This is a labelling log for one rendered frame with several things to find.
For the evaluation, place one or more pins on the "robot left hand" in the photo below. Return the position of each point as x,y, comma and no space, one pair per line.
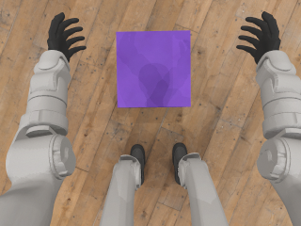
58,36

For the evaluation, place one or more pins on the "robot left forearm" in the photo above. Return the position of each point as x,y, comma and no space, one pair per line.
47,99

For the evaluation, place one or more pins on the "robot left upper arm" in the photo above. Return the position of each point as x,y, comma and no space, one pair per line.
37,167

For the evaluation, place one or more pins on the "carton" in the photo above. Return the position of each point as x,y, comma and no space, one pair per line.
153,68

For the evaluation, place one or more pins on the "robot right forearm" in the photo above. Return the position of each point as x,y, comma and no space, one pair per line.
280,96

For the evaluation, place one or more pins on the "right robot foot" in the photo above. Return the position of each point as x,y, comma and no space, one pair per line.
178,152

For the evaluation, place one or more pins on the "robot right upper arm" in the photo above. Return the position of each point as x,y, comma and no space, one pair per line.
279,162

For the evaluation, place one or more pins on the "robot left thigh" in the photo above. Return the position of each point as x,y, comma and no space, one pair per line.
118,209

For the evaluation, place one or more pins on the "robot right hand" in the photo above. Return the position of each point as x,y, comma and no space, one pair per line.
268,36

